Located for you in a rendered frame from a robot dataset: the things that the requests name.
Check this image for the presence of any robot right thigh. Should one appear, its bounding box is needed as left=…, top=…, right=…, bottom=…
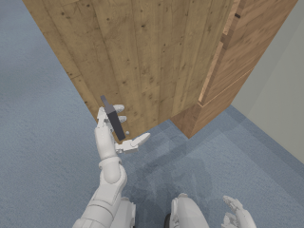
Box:
left=171, top=197, right=210, bottom=228

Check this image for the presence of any right robot hand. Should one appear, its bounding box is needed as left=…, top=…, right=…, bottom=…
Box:
left=221, top=195, right=257, bottom=228

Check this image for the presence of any robot right shin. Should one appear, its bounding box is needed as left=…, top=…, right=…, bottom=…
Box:
left=169, top=193, right=188, bottom=228

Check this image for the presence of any handle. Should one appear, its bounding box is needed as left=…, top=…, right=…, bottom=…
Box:
left=100, top=95, right=125, bottom=141

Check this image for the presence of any left robot hand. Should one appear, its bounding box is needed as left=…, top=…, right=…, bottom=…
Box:
left=94, top=104, right=151, bottom=161

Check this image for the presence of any robot left forearm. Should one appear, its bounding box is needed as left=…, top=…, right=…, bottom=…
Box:
left=72, top=156, right=127, bottom=228

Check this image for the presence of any cupboard door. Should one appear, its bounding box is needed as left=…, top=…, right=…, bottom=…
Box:
left=22, top=0, right=235, bottom=145

